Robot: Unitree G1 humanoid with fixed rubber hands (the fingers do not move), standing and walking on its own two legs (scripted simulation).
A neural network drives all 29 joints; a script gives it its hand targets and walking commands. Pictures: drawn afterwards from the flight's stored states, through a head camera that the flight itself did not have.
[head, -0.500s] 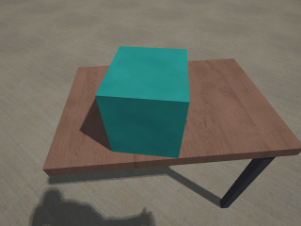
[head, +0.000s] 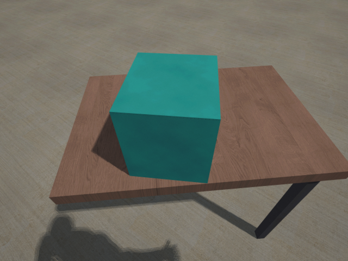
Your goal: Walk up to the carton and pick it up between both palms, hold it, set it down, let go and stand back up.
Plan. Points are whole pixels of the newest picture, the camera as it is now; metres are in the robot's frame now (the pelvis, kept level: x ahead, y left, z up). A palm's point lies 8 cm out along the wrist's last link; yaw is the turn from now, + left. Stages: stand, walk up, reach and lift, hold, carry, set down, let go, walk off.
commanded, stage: stand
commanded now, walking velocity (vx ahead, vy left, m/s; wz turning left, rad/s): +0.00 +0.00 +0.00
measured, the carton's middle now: (172, 117) +0.48 +0.01 +0.07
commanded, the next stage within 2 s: none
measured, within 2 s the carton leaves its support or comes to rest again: neither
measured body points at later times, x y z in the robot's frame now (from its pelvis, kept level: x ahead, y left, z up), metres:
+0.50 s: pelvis +0.01 +0.00 +0.00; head +0.01 -0.01 +0.45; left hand +0.09 +0.31 -0.11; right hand +0.08 -0.32 -0.12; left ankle -0.01 +0.15 -0.75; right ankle +0.02 -0.15 -0.75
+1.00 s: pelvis +0.01 +0.00 +0.00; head +0.02 -0.01 +0.45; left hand +0.11 +0.32 -0.11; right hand +0.08 -0.32 -0.13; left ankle -0.01 +0.15 -0.75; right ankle +0.02 -0.15 -0.75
